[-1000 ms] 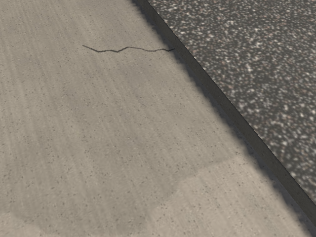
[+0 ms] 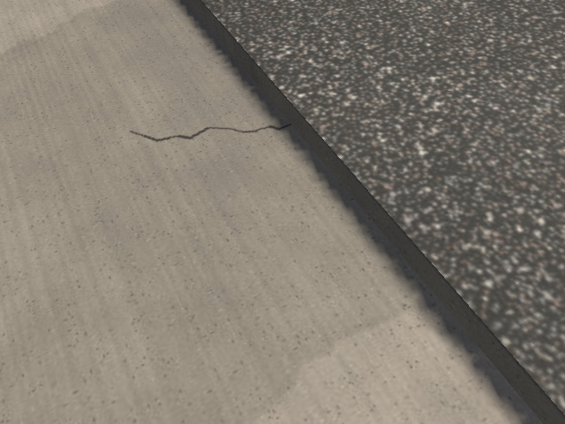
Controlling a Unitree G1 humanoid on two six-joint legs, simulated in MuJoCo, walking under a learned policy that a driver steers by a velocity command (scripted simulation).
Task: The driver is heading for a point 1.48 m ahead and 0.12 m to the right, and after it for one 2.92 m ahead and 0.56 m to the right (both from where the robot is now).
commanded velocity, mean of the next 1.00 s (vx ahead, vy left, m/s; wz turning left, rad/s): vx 0.02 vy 0.00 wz -0.29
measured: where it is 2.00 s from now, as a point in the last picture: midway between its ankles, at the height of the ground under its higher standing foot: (320, 397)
